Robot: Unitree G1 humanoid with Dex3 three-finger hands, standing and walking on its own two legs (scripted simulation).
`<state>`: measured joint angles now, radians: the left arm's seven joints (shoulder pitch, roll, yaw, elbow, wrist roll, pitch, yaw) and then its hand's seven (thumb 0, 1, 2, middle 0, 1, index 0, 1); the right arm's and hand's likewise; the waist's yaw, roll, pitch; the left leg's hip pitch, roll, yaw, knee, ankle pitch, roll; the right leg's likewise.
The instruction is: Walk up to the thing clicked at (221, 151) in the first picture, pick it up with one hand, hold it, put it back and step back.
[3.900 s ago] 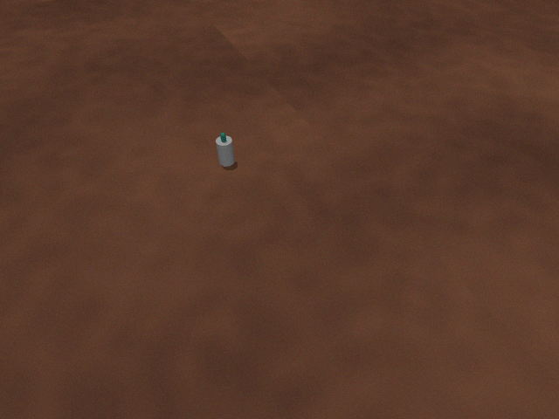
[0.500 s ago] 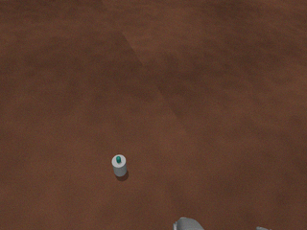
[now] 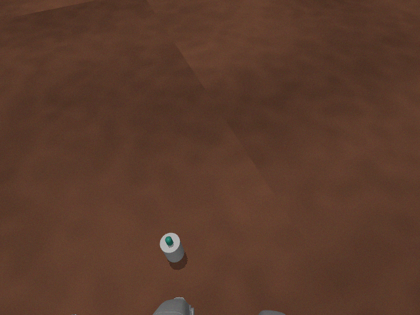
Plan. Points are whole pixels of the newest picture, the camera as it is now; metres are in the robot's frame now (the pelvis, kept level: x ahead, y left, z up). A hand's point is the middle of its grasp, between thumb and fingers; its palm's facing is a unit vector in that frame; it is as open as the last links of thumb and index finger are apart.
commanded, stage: walk up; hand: left
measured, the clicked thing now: (171, 246) +0.45 +0.23 -0.66
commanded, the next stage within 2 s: stand in 1.18 s
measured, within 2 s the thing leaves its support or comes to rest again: neither
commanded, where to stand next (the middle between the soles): +0.12 +0.01 m, yaw +0 degrees
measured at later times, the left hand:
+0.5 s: hand out of the picture +0.08 +0.28 -0.14, palm faces +0.02 -0.93 -0.35, open 7.4 cm
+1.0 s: hand out of the picture +0.09 +0.27 -0.14, palm faces +0.02 -0.94 -0.33, open 7.4 cm
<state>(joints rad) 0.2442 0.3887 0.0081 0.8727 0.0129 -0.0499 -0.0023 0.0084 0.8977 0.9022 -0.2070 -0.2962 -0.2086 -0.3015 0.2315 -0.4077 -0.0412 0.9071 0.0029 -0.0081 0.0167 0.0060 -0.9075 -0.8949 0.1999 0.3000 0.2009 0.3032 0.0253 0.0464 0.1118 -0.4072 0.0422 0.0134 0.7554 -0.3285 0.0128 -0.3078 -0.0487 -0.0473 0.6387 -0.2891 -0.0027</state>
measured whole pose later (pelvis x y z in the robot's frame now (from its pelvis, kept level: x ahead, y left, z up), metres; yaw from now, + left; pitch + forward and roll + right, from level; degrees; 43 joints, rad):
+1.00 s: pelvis +0.02 +0.02 +0.02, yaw +2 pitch -2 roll -1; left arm 0.09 0.35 0.01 1.16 0.01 -0.01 -0.01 0.01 0.90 0.90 -0.20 -0.30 -0.21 -0.30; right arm 0.07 -0.35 -0.01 1.17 0.00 0.01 0.02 0.01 -0.91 -0.89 0.20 0.30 0.20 0.30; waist 0.01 0.01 0.05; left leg -0.21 0.01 -0.01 0.37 -0.13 0.00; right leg -0.13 -0.05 -0.06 0.34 -0.17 0.04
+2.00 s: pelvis +0.06 +0.00 +0.02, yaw +2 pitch -1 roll +0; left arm 0.09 0.34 0.02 1.14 0.01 -0.01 0.00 0.01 0.90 0.90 -0.20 -0.30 -0.21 -0.30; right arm 0.07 -0.35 0.00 1.15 -0.01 0.00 0.00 0.01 -0.91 -0.89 0.20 0.30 0.20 0.30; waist 0.00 0.01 0.04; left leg -0.14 0.03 0.00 0.33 -0.17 -0.03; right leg -0.06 -0.03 -0.06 0.30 -0.22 0.02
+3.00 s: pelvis +0.06 +0.01 +0.02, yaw +2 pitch -2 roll +0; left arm 0.13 0.35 0.01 1.13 0.01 0.00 0.00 0.01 0.90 0.90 -0.20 -0.30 -0.21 -0.30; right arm 0.11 -0.35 0.00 1.15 -0.01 0.00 0.01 0.01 -0.91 -0.89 0.20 0.30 0.20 0.30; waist 0.00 0.00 0.04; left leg -0.13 0.02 0.00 0.32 -0.15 -0.02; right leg -0.05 -0.04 -0.05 0.30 -0.21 0.02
